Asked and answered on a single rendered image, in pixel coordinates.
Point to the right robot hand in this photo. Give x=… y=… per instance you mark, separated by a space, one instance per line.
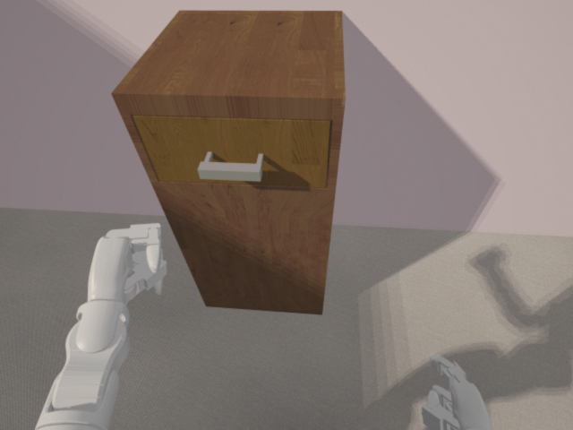
x=461 y=409

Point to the left robot hand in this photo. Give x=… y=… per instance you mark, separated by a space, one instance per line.
x=113 y=262

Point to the cabinet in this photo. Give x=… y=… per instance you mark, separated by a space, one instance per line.
x=254 y=247

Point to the handle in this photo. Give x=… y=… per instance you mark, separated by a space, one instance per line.
x=230 y=171

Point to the left robot forearm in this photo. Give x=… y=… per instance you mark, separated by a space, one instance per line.
x=83 y=395

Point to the drawer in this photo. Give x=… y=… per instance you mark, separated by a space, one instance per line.
x=295 y=151

